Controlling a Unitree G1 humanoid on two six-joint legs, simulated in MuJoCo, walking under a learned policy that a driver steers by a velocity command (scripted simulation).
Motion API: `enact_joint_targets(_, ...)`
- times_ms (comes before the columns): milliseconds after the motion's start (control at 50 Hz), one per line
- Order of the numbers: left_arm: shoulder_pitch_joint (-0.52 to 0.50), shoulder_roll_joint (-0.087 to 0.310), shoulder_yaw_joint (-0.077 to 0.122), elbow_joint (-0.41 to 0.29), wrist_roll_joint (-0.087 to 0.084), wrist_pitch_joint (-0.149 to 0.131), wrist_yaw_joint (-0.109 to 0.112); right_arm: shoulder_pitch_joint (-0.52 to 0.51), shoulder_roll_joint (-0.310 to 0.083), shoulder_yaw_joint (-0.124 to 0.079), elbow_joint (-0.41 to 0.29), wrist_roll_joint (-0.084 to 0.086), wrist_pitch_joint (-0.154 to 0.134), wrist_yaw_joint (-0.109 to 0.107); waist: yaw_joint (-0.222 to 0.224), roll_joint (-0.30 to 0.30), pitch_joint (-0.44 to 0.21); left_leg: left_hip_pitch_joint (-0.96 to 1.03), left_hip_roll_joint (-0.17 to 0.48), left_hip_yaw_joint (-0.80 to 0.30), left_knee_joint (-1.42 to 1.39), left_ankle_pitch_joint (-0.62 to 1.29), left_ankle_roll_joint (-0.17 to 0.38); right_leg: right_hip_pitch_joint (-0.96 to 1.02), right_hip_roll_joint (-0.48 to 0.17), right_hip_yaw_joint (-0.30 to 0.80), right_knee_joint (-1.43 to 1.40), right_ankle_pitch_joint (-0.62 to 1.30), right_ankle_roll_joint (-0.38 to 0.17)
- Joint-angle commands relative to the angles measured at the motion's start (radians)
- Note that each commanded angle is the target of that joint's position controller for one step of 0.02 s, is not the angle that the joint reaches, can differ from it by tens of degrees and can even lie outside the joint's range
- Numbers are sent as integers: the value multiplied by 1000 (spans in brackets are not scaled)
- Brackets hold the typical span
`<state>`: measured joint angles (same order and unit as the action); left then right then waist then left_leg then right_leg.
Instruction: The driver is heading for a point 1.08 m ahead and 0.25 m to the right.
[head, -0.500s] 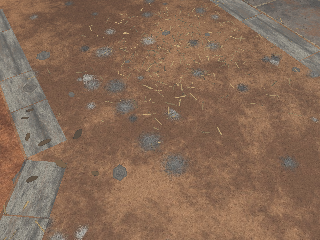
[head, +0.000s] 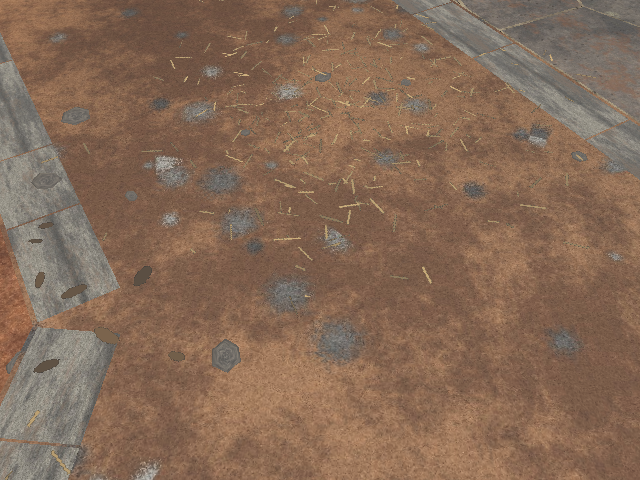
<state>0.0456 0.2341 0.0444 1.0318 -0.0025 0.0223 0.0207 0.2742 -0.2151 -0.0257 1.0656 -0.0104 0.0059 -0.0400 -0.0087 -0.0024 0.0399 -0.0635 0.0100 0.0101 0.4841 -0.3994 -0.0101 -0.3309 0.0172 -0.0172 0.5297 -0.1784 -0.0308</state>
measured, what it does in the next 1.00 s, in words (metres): walks ahead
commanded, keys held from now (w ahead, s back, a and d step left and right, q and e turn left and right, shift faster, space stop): no key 0.34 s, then w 0.66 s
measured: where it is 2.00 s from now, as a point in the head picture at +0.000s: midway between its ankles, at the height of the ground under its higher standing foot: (311, 405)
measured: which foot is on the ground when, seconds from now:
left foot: down 0.00-0.60, up 0.62-1.00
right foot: down 0.00-1.00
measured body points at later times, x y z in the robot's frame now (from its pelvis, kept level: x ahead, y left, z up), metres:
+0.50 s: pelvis +0.01 +0.00 +0.00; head +0.01 +0.00 +0.45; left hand +0.09 +0.25 -0.15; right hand -0.04 -0.24 -0.16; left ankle -0.09 +0.12 -0.73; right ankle +0.06 -0.10 -0.72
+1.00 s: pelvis +0.21 -0.01 +0.01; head +0.23 -0.01 +0.45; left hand +0.13 +0.24 -0.14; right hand +0.41 -0.24 -0.10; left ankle +0.40 +0.14 -0.69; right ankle +0.07 -0.11 -0.73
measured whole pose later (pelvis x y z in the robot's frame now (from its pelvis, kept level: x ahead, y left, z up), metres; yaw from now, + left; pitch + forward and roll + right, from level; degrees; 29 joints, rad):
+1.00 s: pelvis +0.21 -0.01 +0.01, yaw +0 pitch +2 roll -1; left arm 0.42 0.21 0.03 1.10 -0.01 -0.08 0.01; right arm 0.02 -0.24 -0.06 0.89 0.03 -0.08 0.02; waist 0.08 0.03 0.01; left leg -0.65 0.10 0.01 0.63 0.02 0.01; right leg 0.11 0.04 -0.06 0.17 -0.30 -0.03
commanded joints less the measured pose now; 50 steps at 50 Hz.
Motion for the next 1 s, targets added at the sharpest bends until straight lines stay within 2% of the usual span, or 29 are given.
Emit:
enact_joint_targets(20, -39, 107, 19, -33, 0, -6, 6, 62, -99, -13, -6, -1, -11, -4, 4, 1, -23, -206, 32, -23, -113, 122, 19, 193, -63, 78, -64, 131, -47)
enact_joint_targets(340, 7, 87, 15, 17, -1, -3, 15, 135, -55, 0, 34, 1, -24, -7, 7, 7, 2, -231, 26, -12, -126, 74, 23, 179, -55, 83, -81, 70, -40)
enact_joint_targets(360, 27, 80, 14, 28, -1, -3, 15, 157, -49, 1, 43, 2, -23, -8, 5, 10, -15, -224, 22, -9, -136, -10, 28, 183, -44, 74, -84, -41, -39)
enact_joint_targets(380, 35, 86, 17, 32, -5, -2, 16, 162, -59, -3, 43, 5, -21, -10, 5, 22, 4, -238, 24, -18, -144, -114, 44, 156, -26, 58, -72, -182, -37)
enact_joint_targets(420, 22, 98, 24, 26, -9, -11, 13, 157, -91, -13, 20, 13, -23, -15, -8, 53, 61, -253, 63, -82, -173, -307, 100, 42, 8, 23, -17, -397, -34)
enact_joint_targets(440, -9, 91, 24, 11, -10, -25, 8, 186, -110, -20, 18, 17, -30, -16, -27, 79, 91, -228, 113, -153, -218, -368, 134, -30, 20, 4, 35, -384, -26)
enact_joint_targets(460, -40, 72, 21, -4, -16, -43, -2, 203, -146, -33, 20, 25, -40, -16, -39, 141, 126, -186, 202, -265, -287, -402, 179, -107, 34, -44, 130, -278, -13)
enact_joint_targets(480, -57, 69, 22, -16, -19, -60, -12, 176, -177, -46, 15, 30, -52, -16, -34, 183, 170, -156, 291, -352, -323, -366, 216, -183, -2, -41, 218, -192, -17)
enact_joint_targets(500, -54, 70, 22, -21, -21, -75, -20, 165, -168, -48, 10, 29, -62, -14, -28, 179, 185, -126, 324, -370, -317, -292, 230, -230, -36, -22, 251, -194, -27)
enact_joint_targets(540, -21, 59, 22, -21, -32, -98, -33, 151, -137, -45, 1, 34, -75, -3, 0, 152, 186, -81, 295, -297, -257, -115, 201, -209, -49, -36, 163, -230, -43)
enact_joint_targets(560, 41, 53, 26, 0, -37, -104, -37, 126, -134, -43, -7, 37, -74, 3, 36, 137, 166, -133, 251, -229, -210, -47, 172, -67, -24, -70, 60, -197, -48)
enact_joint_targets(580, 145, 74, 42, 39, -35, -105, -37, 109, -138, -42, -18, 33, -75, 9, 77, 126, 112, -206, 193, -166, -123, 126, 147, 132, 29, -99, 16, -140, -48)
enact_joint_targets(600, 285, 124, 65, 76, -32, -106, -36, 78, -135, -39, -34, 30, -81, 13, 140, 62, 37, -290, 129, -86, 78, 345, 111, 319, -11, 0, -23, -100, -78)
enact_joint_targets(620, 425, 227, 91, 97, -30, -107, -35, 74, -70, -23, -77, 28, -94, 12, 168, -208, -45, -519, -19, 53, 453, 277, 22, 511, -225, 416, -191, -221, -206)
enact_joint_targets(640, 484, 191, 66, 110, -17, -117, -46, 54, -54, -18, -100, 34, -111, 12, 164, -258, -129, -624, -64, -68, 717, -149, 21, 567, -383, 761, -355, -267, -288)
enact_joint_targets(660, 384, 140, 41, 87, -9, -130, -44, 22, -86, -31, -114, 64, -121, 21, 110, -158, -47, -707, -1, -135, 841, -112, 56, 487, -405, 705, -347, -316, -269)
enact_joint_targets(680, 295, 105, 26, 54, -8, -136, -46, 3, -96, -34, -116, 68, -126, 28, 78, -95, 4, -712, 52, -120, 847, -17, 86, 402, -364, 565, -353, -300, -231)
enact_joint_targets(700, 246, 91, 16, 37, -6, -137, -49, -7, -94, -40, -116, 60, -128, 28, 53, -51, 38, -709, 92, -103, 792, 75, 100, 338, -326, 455, -372, -250, -202)
enact_joint_targets(720, 227, 77, 7, 29, -1, -137, -50, -9, -102, -51, -114, 48, -123, 25, 34, -48, 50, -665, 122, -90, 729, 137, 100, 285, -280, 353, -387, -164, -171)
enact_joint_targets(740, 236, 66, 1, 31, 3, -131, -47, 4, -104, -57, -110, 44, -115, 27, 22, -65, 45, -620, 132, -75, 687, 170, 92, 254, -246, 280, -400, -103, -155)
enact_joint_targets(780, 290, 82, -2, 42, 4, -125, -33, -19, -85, -60, -117, 38, -101, 31, 23, -58, 48, -624, 136, -42, 619, 214, 62, 249, -224, 204, -419, 13, -160)
enact_joint_targets(840, 327, 123, 1, 40, 7, -119, -12, -153, -64, -53, -173, 29, -94, 32, 41, -36, 72, -689, 136, -26, 438, 302, 19, 254, -231, 161, -440, 103, -174)
enact_joint_targets(900, 351, 139, 6, 28, 4, -112, -2, -273, -54, -40, -214, 33, -99, 44, 67, -57, 82, -641, 105, 3, 240, 413, 5, 239, -217, 105, -454, 126, -164)
enact_joint_targets(960, 400, 140, 12, 37, -9, -107, -2, -354, -60, -32, -240, 38, -102, 62, 84, -54, 103, -610, 83, 16, 137, 449, 15, 278, -237, 75, -445, 136, -160)
enact_joint_targets(1000, 412, 142, 18, 42, -15, -101, -1, -384, -71, -31, -260, 41, -106, 74, 76, -58, 109, -607, 79, 3, 89, 429, 40, 343, -266, 68, -418, 168, -151)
